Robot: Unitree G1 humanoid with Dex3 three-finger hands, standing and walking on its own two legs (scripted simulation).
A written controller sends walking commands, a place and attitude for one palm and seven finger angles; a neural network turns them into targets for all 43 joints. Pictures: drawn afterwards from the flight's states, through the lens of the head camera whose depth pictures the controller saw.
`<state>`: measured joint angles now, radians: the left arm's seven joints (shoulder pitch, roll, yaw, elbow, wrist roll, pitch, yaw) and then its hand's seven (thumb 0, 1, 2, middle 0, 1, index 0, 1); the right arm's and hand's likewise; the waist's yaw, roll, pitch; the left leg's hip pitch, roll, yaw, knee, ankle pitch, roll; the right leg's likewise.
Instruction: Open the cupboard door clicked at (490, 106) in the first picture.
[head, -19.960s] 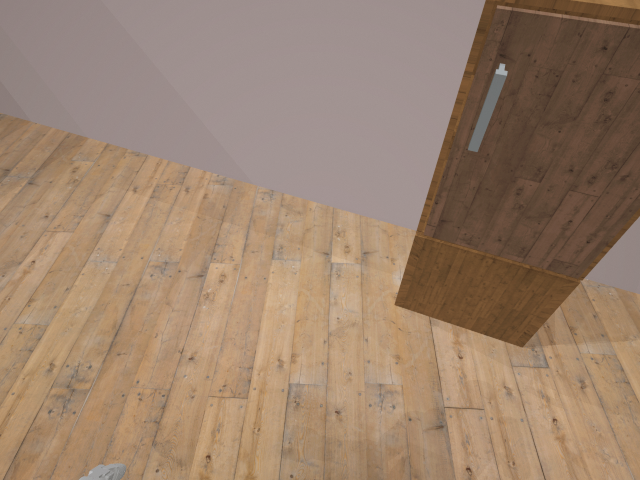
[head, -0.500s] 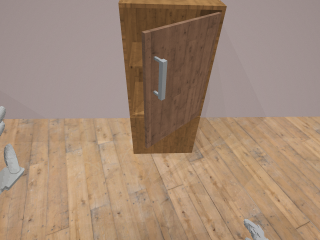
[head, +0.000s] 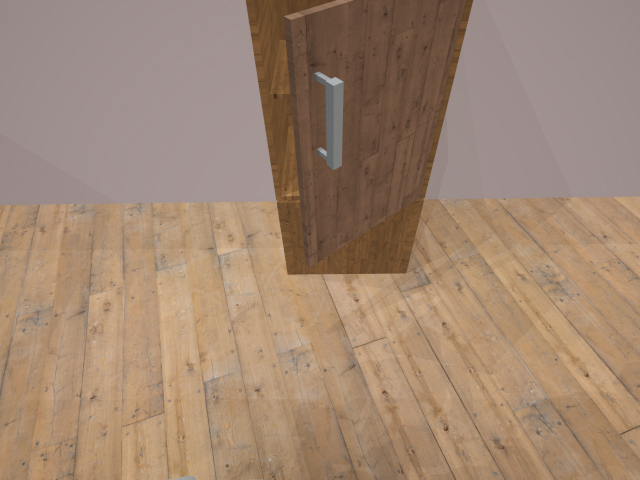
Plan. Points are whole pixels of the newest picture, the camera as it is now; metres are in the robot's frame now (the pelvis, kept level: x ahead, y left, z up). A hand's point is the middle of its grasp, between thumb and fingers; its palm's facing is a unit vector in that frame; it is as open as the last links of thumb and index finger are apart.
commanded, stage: let the arm hang, fingers relaxed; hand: left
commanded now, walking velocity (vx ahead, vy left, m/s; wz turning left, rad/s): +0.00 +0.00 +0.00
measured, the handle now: (327, 122) +0.66 +0.01 +0.09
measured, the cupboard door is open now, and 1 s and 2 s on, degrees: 38 38 38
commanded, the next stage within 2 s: look to check the result in 0.84 s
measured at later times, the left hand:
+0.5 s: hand out of the picture -0.03 +0.20 -0.15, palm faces +0.04 -0.98 -0.20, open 7.4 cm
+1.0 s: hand out of the picture -0.01 +0.22 -0.15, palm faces +0.02 -0.98 -0.21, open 7.4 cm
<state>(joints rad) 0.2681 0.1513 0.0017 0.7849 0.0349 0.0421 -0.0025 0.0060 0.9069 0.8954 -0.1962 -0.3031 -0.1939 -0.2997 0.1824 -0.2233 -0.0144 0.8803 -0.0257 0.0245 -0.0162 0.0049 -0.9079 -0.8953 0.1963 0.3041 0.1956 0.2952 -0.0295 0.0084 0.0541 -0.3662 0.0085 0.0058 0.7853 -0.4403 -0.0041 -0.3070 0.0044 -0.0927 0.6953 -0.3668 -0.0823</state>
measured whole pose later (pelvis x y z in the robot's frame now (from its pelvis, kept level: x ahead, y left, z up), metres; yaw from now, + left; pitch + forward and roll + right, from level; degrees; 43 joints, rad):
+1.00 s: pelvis -0.01 +0.04 +0.02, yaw +0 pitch -1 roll +0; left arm 0.25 0.16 0.01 1.16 0.01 -0.01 0.03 0.00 0.91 0.90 -0.20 -0.30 -0.20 -0.30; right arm 0.28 -0.15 0.00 1.15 -0.02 0.00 -0.03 0.00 -0.91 -0.90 0.20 0.30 0.19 0.30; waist -0.01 0.01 0.05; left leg -0.17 -0.03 0.06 0.38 -0.19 0.04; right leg -0.18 -0.01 -0.08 0.39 -0.19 -0.03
